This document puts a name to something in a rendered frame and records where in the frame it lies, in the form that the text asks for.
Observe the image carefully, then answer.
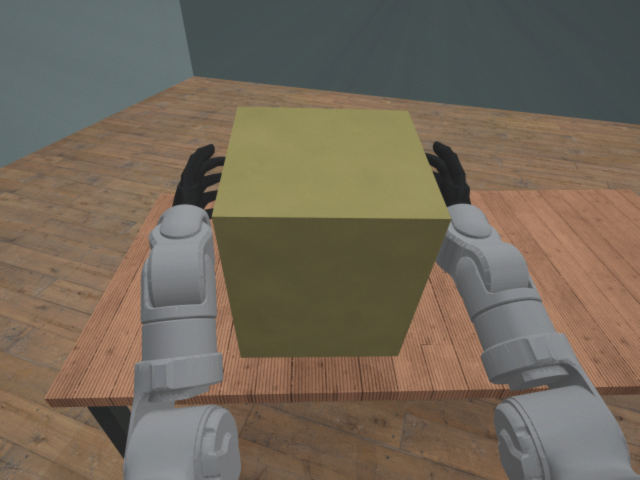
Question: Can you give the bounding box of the right robot hand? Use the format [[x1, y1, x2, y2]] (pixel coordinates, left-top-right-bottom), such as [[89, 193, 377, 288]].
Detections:
[[425, 141, 471, 207]]

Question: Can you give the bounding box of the carton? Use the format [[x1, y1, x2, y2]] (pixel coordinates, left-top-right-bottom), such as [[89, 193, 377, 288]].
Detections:
[[212, 106, 451, 358]]

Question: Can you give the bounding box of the robot right upper arm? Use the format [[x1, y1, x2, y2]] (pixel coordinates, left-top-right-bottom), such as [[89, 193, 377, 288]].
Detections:
[[494, 385, 640, 480]]

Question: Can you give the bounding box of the robot left upper arm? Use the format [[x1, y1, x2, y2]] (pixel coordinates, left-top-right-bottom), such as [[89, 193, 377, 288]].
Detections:
[[125, 404, 241, 480]]

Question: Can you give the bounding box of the robot left forearm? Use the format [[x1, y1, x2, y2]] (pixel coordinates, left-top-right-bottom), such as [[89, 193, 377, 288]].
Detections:
[[123, 204, 223, 480]]

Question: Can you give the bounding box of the left robot hand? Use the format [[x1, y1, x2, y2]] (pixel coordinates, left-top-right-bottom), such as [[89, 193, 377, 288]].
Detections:
[[172, 144, 226, 219]]

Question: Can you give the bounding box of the robot right forearm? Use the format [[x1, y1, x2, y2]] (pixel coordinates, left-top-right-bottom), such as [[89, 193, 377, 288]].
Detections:
[[435, 204, 631, 466]]

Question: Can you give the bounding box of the table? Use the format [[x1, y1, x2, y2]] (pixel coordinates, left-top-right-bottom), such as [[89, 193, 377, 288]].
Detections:
[[44, 189, 640, 459]]

